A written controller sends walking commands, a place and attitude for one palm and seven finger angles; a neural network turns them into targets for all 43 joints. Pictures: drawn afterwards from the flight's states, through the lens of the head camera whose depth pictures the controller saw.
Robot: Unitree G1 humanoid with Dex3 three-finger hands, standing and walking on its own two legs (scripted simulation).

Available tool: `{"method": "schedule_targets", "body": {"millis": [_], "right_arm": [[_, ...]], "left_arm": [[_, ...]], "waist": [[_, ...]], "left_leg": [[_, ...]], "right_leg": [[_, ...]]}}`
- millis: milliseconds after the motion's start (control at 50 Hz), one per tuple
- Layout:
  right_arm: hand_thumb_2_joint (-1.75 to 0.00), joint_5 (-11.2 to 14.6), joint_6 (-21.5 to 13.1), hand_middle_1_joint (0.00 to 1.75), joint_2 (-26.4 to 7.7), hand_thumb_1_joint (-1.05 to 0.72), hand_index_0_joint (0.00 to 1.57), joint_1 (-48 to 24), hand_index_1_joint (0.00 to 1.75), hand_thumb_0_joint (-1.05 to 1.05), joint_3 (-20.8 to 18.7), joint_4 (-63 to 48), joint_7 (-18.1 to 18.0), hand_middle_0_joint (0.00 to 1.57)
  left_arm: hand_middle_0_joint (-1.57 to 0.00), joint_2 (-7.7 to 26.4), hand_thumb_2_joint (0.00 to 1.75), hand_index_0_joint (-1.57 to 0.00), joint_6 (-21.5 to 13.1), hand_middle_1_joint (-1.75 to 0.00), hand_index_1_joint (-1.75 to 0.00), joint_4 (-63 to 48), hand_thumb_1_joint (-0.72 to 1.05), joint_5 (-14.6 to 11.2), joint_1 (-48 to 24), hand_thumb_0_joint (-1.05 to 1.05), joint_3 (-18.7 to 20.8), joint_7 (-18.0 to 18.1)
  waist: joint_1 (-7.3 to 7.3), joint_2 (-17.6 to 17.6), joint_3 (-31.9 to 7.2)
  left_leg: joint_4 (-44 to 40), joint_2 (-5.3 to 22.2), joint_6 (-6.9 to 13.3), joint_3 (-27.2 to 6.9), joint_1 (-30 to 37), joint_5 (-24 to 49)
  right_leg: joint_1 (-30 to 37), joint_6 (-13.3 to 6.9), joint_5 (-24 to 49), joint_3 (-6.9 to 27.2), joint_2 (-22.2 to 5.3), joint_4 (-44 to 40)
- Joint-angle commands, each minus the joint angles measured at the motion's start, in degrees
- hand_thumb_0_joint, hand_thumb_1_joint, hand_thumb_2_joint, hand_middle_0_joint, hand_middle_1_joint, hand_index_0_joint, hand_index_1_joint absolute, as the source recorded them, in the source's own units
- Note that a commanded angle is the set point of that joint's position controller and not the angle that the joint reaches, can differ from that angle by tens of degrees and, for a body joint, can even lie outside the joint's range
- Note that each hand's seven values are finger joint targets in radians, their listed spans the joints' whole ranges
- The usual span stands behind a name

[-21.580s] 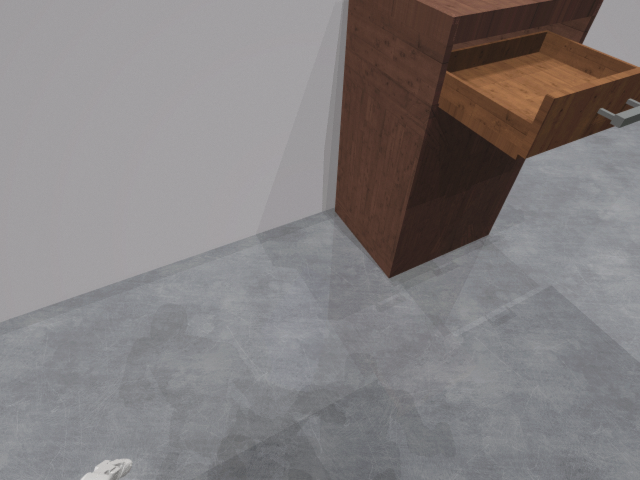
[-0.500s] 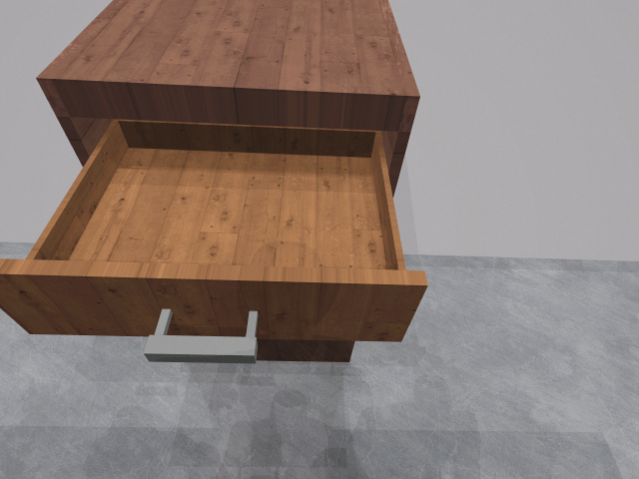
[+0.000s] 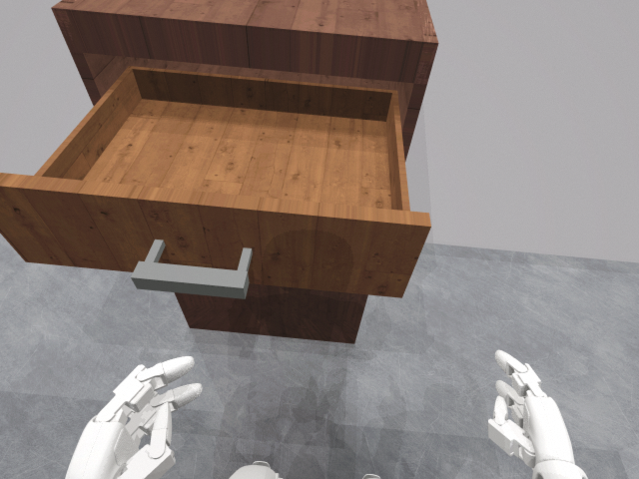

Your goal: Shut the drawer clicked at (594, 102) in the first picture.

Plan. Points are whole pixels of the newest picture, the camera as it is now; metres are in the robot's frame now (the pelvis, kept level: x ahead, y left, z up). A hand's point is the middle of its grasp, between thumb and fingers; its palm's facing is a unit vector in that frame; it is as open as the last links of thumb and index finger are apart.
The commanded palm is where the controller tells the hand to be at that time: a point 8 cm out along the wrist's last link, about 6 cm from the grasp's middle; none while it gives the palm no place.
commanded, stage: raise the hand and make a fist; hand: left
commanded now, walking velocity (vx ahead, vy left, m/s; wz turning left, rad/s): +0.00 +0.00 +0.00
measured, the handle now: (197, 265) +0.32 +0.17 +0.11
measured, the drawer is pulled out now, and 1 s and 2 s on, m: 0.29 0.29 0.29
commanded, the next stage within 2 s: bring the fist close to the handle in 1.46 s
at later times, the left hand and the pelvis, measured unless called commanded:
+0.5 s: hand (145, 383) +0.18 +0.18 +0.12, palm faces +0.09 -0.99 -0.06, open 3.5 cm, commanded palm +0.13 +0.22 +0.13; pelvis +0.04 +0.01 +0.02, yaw +0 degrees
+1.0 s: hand (149, 380) +0.16 +0.15 +0.19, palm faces -0.05 -1.00 -0.08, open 3.2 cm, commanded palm +0.11 +0.19 +0.21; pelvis +0.03 +0.03 +0.03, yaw +0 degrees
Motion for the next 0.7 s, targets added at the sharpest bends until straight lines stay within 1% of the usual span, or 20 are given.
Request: {"method": "schedule_targets", "body": {"millis": [0, 20, 40, 100, 120, 140, 160, 180, 200, 220, 280, 300, 320, 360, 440, 500, 580, 600, 620, 680], "right_arm": [[-0.90, 0.6, -2.7, 0.30, -3.6, -0.90, 0.20, -1.1, 0.30, 0.00, 0.0, -7.7, -1.4, 0.20], [-0.90, 0.7, -2.8, 0.30, -3.7, -0.90, 0.20, -1.3, 0.30, 0.00, 0.4, -7.8, -1.5, 0.20], [-0.90, 0.9, -3.1, 0.30, -4.1, -0.90, 0.20, -1.5, 0.30, 0.00, 0.6, -7.6, -1.7, 0.20], [-0.90, 1.6, -3.0, 0.30, -5.3, -0.90, 0.20, -2.0, 0.30, 0.00, 1.2, -7.7, -2.4, 0.20], [-0.90, 2.0, -2.7, 0.30, -5.3, -0.90, 0.20, -1.3, 0.30, 0.00, 1.3, -8.2, -2.7, 0.20], [-0.90, 2.4, -2.4, 0.30, -4.9, -0.90, 0.20, -1.6, 0.30, 0.00, 1.2, -8.8, -3.0, 0.20], [-0.90, 2.5, -2.1, 0.30, -4.9, -0.90, 0.20, -2.0, 0.30, 0.00, 1.4, -9.5, -3.2, 0.20], [-0.90, 2.5, -1.8, 0.30, -4.3, -0.90, 0.20, -2.4, 0.30, 0.00, 1.5, -9.8, -3.4, 0.20], [-0.90, 2.7, -1.4, 0.30, -3.8, -0.90, 0.20, -3.6, 0.30, 0.00, 1.3, -9.3, -3.5, 0.20], [-0.90, 2.5, -1.0, 0.30, -3.0, -0.90, 0.20, -3.6, 0.30, 0.00, 1.7, -9.8, -3.5, 0.20], [-0.90, 2.2, -0.7, 0.30, -1.4, -0.90, 0.20, -4.3, 0.30, 0.00, 1.7, -9.2, -3.5, 0.20], [-0.90, 2.2, -0.8, 0.30, -1.1, -0.90, 0.20, -5.0, 0.30, 0.00, 1.5, -8.0, -3.5, 0.20], [-0.90, 1.9, -1.2, 0.30, -0.8, -0.90, 0.20, -3.7, 0.30, 0.00, 1.5, -8.3, -3.0, 0.20], [-0.90, 1.6, -2.1, 0.30, -1.2, -0.90, 0.20, -3.1, 0.30, 0.00, 1.1, -8.2, -2.0, 0.20], [-0.90, 1.8, -4.2, 0.30, -2.4, -0.90, 0.20, -2.1, 0.30, 0.00, 0.9, -8.2, -1.2, 0.20], [-0.90, 2.3, -5.7, 0.30, -3.4, -0.90, 0.20, -2.2, 0.30, 0.00, 0.7, -8.4, -1.6, 0.20], [-0.90, 2.3, -5.8, 0.30, -2.9, -0.90, 0.20, -2.0, 0.30, 0.00, 0.9, -10.0, -1.7, 0.20], [-0.90, 2.5, -5.6, 0.30, -3.0, -0.90, 0.20, -2.5, 0.30, 0.00, 0.9, -10.1, -1.6, 0.20], [-0.90, 2.3, -5.3, 0.30, -2.2, -0.90, 0.20, -2.2, 0.30, 0.00, 1.2, -10.6, -1.4, 0.20], [-0.90, 2.6, -4.8, 0.30, -1.9, -0.90, 0.20, -3.1, 0.30, 0.00, 1.8, -11.1, -0.9, 0.20]], "left_arm": [[-0.66, 7.0, 0.90, -0.66, -8.6, -0.80, -0.80, -26.8, 0.90, -2.4, -13.9, 0.00, 7.1, 5.6], [-0.68, 4.3, 0.90, -0.68, -8.0, -0.82, -0.82, -24.8, 0.90, -2.3, -14.0, 0.00, 3.9, 5.2], [-0.70, 4.1, 0.90, -0.70, -7.4, -0.84, -0.84, -22.6, 0.90, -2.5, -14.0, 0.00, 2.6, 4.3], [-0.76, 5.6, 0.90, -0.76, -1.9, -0.91, -0.91, -16.3, 0.90, -1.7, -11.0, 0.00, 1.0, -0.5], [-0.78, 5.8, 0.90, -0.78, 0.7, -0.93, -0.93, -16.0, 0.90, -1.8, -10.4, 0.00, 0.5, -2.4], [-0.80, 6.5, 0.90, -0.80, 3.8, -0.95, -0.95, -15.1, 0.90, -2.0, -7.4, 0.00, 1.6, -3.9], [-0.82, 7.3, 0.90, -0.82, 6.5, -0.97, -0.97, -16.5, 0.90, -2.2, -6.6, 0.00, 2.4, -4.8], [-0.84, 8.0, 0.90, -0.84, 8.9, -0.99, -0.99, -17.3, 0.90, -2.6, -5.2, 0.00, 4.2, -5.0], [-0.86, 10.4, 0.90, -0.86, 11.2, -1.01, -1.01, -15.8, 0.90, -3.0, -2.1, 0.00, 9.1, -4.2], [-0.88, 8.7, 0.90, -0.88, 12.3, -1.04, -1.04, -18.8, 0.90, -4.0, -0.5, 0.00, 9.4, -3.5], [-0.94, 7.1, 0.90, -0.94, 12.2, -1.10, -1.10, -24.7, 0.90, -6.0, 2.7, 0.00, 12.7, 0.3], [-0.96, 7.7, 0.90, -0.96, 11.2, -1.12, -1.12, -24.7, 0.90, -5.8, 4.2, 0.00, 14.3, 1.8], [-0.98, 5.7, 0.90, -0.98, 9.9, -1.14, -1.14, -27.5, 0.90, -5.5, 6.1, 0.00, 12.2, 2.4], [-1.02, 4.3, 0.90, -1.02, 7.5, -1.19, -1.19, -30.8, 0.90, -4.7, 9.7, 0.00, 9.7, 2.5], [-1.10, 0.9, 0.90, -1.10, 5.2, -1.27, -1.27, -32.8, 0.90, -3.8, 10.7, 0.00, 2.0, -0.7], [-1.16, 3.2, 0.90, -1.16, 5.2, -1.34, -1.34, -35.4, 0.90, -3.3, 8.6, 0.00, 1.6, -2.1], [-1.24, 4.1, 0.90, -1.24, 6.8, -1.43, -1.43, -40.9, 0.90, -1.6, 9.8, 0.00, 2.0, 0.6], [-1.26, 4.8, 0.90, -1.26, 7.6, -1.45, -1.45, -42.8, 0.90, -1.1, 9.4, 0.00, 2.6, 1.9], [-1.28, 2.9, 0.90, -1.28, 8.4, -1.47, -1.47, -43.6, 0.90, -0.9, 10.6, 0.00, 1.1, 2.7], [-1.34, 1.4, 0.90, -1.34, 10.9, -1.53, -1.53, -46.0, 0.90, -1.1, 11.8, 0.00, -0.1, 3.8]], "waist": [[-3.69, 8.3, -4.6], [-4.44, 7.3, -1.5], [-5.30, 4.6, 0.1], [-4.78, 0.7, 0.8], [-4.16, 0.6, -1.1], [-2.57, -0.4, -2.3], [-1.76, 0.2, -4.9], [-0.73, 0.1, -6.2], [0.92, -0.7, -7.8], [1.58, -0.5, -8.7], [2.54, -3.4, -8.2], [3.16, -1.8, -7.4], [2.87, -0.6, -7.3], [2.37, 1.3, -7.8], [-0.51, 0.4, -5.0], [-0.96, 1.7, -4.5], [0.62, 2.9, -6.2], [1.17, 4.8, -6.7], [1.37, 4.3, -6.7], [1.80, 4.6, -4.7]], "left_leg": [[-5.5, -0.9, 0.7, -2.5, 3.1, -0.8], [-5.0, -0.9, 0.8, -2.7, 2.1, -1.4], [-4.3, -0.7, 0.9, -3.1, 1.0, -1.7], [-4.8, -0.5, 1.3, -3.0, -0.1, -0.6], [-5.6, -0.6, 1.3, -2.9, 0.4, 0.3], [-6.4, -0.6, 1.2, -2.9, 0.5, 1.7], [-7.1, -0.7, 1.3, -2.9, 1.5, 3.6], [-8.1, -0.8, 1.2, -3.1, 2.6, 5.6], [-8.8, -0.8, 1.0, -3.1, 3.4, 7.5], [-9.7, -1.0, 0.9, -3.1, 4.3, 9.7], [-11.5, -0.6, 0.3, -3.2, 6.3, 14.6], [-12.0, -0.6, 0.1, -3.0, 7.1, 15.8], [-12.7, -0.6, 0.2, -2.6, 8.5, 17.9], [-12.5, -0.7, 0.4, -2.1, 10.1, 21.1], [-12.2, -0.5, 1.0, -2.9, 11.9, 20.6], [-12.5, -0.3, 1.2, -3.4, 13.0, 18.2], [-14.9, 0.1, 1.2, -3.8, 15.2, 17.5], [-15.3, 0.3, 1.0, -3.9, 16.3, 17.8], [-15.9, 0.4, 1.1, -3.9, 16.7, 18.3], [-17.0, 1.0, 0.4, -4.5, 17.5, 20.7]], "right_leg": [[-0.6, 2.5, -11.6, 11.4, -1.8, -15.7], [-1.7, 2.6, -13.0, 12.0, -1.9, -16.9], [-1.7, 3.0, -13.8, 12.7, -2.2, -18.1], [2.0, 4.4, -13.3, 15.5, -3.6, -21.4], [4.7, 4.9, -11.1, 15.9, -4.1, -21.6], [7.9, 5.5, -7.6, 16.7, -4.7, -21.8], [10.9, 6.0, -3.6, 16.6, -5.3, -21.4], [13.2, 6.2, 0.9, 15.8, -5.5, -21.0], [15.7, 6.3, 4.6, 14.9, -5.3, -20.3], [17.7, 6.4, 9.2, 13.6, -5.5, -19.6], [21.4, 6.8, 25.1, 10.7, -4.9, -17.2], [21.7, 6.4, 27.9, 9.8, -4.5, -16.8], [21.4, 6.1, 31.7, 8.4, -3.9, -15.6], [20.5, 6.2, 36.7, 7.0, -3.5, -14.1], [15.4, 6.6, 31.5, 6.3, -3.0, -15.1], [13.5, 5.5, 23.0, 6.3, -2.3, -16.4], [13.1, 3.8, 16.0, 3.2, -1.2, -15.4], [13.3, 3.6, 15.4, 2.8, -1.0, -15.2], [13.4, 3.5, 15.5, 2.0, -0.9, -14.9], [13.7, 3.5, 16.3, 1.0, -0.6, -14.9]]}}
